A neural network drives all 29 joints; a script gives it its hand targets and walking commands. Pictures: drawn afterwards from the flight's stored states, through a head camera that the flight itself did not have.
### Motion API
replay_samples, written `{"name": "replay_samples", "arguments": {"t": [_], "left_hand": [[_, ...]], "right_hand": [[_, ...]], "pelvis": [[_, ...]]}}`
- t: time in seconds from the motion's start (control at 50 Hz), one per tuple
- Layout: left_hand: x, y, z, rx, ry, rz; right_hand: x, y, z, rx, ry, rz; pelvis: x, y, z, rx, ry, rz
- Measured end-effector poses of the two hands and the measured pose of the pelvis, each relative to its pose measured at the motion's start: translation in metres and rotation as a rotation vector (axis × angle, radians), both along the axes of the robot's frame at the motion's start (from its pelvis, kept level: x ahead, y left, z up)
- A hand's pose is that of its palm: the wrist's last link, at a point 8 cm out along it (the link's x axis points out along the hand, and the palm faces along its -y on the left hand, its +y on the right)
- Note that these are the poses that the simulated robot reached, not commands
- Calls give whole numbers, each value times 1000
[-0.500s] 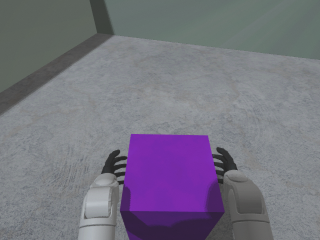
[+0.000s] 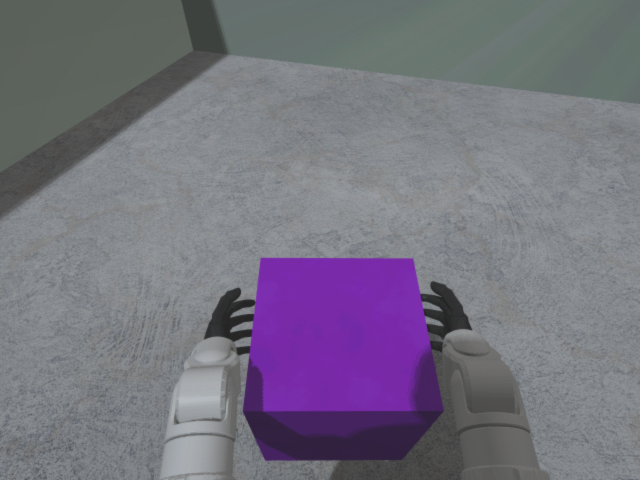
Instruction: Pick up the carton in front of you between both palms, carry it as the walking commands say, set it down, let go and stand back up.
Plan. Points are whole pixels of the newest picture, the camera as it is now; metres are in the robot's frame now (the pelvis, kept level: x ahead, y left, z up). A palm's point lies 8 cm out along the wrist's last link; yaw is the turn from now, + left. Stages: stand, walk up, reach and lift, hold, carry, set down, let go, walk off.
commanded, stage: hold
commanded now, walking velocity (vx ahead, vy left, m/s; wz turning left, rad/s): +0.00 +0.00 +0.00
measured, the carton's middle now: (335, 364) +0.30 +0.00 -0.05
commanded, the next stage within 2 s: set down in 0.66 s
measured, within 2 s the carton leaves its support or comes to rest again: neither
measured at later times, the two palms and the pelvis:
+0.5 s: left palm (200, 380) +0.24 +0.16 +0.05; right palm (437, 319) +0.31 -0.13 +0.05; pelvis -0.01 -0.05 +0.01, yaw +14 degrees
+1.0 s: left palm (223, 359) +0.28 +0.15 +0.02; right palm (436, 306) +0.35 -0.14 +0.02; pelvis -0.01 -0.07 +0.00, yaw +17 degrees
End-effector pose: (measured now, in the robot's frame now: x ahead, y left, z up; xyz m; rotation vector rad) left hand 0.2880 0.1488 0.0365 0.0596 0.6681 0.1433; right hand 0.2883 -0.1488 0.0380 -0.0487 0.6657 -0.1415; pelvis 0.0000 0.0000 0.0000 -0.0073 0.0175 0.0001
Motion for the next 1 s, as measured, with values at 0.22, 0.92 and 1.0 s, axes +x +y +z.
{"name": "replay_samples", "arguments": {"t": [0.22, 0.92, 1.0], "left_hand": [[-42, 35, 3, 4, 6, 161], [-26, -5, 5, 14, 40, 257], [-10, -3, -14, 26, 65, 234]], "right_hand": [[7, 38, 6, -2, -13, 179], [52, 7, 4, 90, 10, 207], [61, 8, -15, 81, 27, 182]], "pelvis": [[-6, -11, 13, 11, -114, 165], [-6, -77, 9, 12, -102, 287], [-11, -71, 3, 1, -52, 290]]}}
